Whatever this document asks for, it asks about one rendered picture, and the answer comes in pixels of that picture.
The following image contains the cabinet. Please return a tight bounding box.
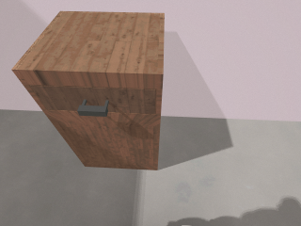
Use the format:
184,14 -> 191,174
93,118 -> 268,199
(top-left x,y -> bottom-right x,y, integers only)
11,11 -> 165,170

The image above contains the drawer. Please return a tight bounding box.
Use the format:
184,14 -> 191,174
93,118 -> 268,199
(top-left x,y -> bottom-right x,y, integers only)
30,85 -> 156,114

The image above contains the handle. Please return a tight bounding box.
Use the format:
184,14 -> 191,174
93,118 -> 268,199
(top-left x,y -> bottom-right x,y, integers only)
77,99 -> 109,117

